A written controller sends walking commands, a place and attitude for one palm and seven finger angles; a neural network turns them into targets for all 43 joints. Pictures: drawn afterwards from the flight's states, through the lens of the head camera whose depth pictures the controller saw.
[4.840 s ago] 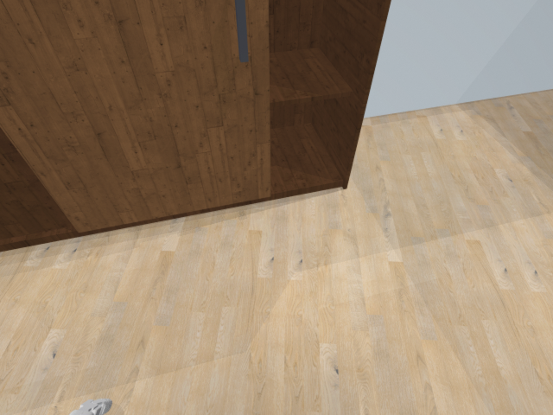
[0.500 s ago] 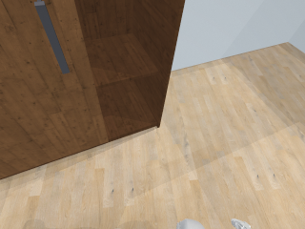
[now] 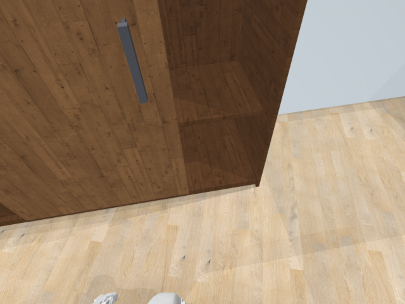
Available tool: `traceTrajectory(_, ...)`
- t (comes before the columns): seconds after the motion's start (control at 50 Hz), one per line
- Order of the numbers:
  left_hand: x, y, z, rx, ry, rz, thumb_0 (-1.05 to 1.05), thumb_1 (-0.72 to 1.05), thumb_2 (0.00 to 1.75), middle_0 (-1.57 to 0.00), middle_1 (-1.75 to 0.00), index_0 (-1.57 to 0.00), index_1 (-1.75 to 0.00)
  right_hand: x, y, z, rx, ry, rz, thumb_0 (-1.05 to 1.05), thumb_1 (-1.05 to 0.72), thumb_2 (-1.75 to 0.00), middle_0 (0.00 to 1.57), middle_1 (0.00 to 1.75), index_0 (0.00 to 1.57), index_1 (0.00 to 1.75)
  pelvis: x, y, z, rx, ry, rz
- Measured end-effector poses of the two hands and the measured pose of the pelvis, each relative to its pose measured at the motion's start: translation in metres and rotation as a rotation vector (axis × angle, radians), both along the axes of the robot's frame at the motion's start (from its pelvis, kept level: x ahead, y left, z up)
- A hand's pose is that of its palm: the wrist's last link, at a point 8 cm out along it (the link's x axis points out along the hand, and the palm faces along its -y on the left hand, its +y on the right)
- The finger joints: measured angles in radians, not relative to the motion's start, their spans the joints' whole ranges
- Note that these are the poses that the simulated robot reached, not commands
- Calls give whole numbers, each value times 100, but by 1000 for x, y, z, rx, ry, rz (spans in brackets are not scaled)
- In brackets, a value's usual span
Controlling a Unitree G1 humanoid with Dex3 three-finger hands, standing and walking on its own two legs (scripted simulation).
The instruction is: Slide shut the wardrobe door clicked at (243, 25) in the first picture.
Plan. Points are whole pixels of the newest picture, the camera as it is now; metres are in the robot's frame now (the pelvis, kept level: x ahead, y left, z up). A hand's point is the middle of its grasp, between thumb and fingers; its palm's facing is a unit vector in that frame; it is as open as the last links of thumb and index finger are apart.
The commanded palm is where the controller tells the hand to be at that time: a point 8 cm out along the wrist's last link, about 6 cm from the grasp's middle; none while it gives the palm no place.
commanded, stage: turn to face it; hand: left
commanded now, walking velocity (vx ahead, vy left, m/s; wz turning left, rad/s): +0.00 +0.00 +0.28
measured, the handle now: (134, 63) +0.71 +0.22 +0.10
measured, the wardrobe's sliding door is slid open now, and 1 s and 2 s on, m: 0.39 0.39 0.39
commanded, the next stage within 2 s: take the last steps up to it in 0.12 s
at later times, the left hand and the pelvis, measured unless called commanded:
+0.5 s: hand out of the picture +0.00 +0.25 -0.17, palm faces +0.13 -0.97 -0.20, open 7.4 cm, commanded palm none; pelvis +0.02 +0.05 +0.01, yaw +6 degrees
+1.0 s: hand out of the picture +0.11 +0.14 -0.16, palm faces +0.17 -0.97 -0.17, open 7.3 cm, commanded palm none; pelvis +0.16 -0.01 +0.00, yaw +7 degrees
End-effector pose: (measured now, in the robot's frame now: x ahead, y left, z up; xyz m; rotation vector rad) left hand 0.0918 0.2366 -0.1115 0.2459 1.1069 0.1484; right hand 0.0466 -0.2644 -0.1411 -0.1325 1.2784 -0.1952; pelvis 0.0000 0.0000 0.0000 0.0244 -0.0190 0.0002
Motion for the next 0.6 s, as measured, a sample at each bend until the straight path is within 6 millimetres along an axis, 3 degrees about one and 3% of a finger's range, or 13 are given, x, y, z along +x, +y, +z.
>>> traceTrajectory(0.1,-39,17,-15,-25,76,78,0,90,90,-20,-30,-20,-30,30,16,8,-23,-17,83,1,-91,-89,20,30,20,30,-1,11,-1,-5,6,40)
traceTrajectory(0.2,-84,51,-42,-47,173,172,0,90,90,-20,-30,-20,-30,63,47,12,-63,-87,172,1,-91,-89,20,30,20,30,-1,33,-13,-26,10,77)
traceTrajectory(0.32,-111,71,-38,-51,256,219,1,91,90,-19,-30,-20,-30,71,78,26,-64,-115,215,1,-91,-89,20,30,20,30,-1,45,-2,-35,6,89)
traceTrajectory(0.42,-111,69,-29,-67,257,210,1,91,90,-19,-30,-20,-30,56,93,25,-25,-98,192,0,-91,-89,20,30,20,30,10,50,6,-34,9,99)
traceTrajectory(0.46,-106,65,-27,-74,257,205,1,91,90,-19,-30,-20,-30,46,90,22,-25,-77,164,0,-92,-89,20,30,21,30,15,50,7,-29,10,101)
traceTrajectory(0.52,-91,55,-26,-86,251,194,1,91,90,-19,-30,-20,-30,27,82,16,-17,-15,135,0,-93,-89,20,30,21,30,24,46,7,-21,12,104)
traceTrajectory(0.6,-58,38,-24,-94,225,164,1,91,90,-19,-30,-20,-30,-1,67,7,-3,91,87,0,-92,-89,20,30,20,30,40,36,5,-11,12,101)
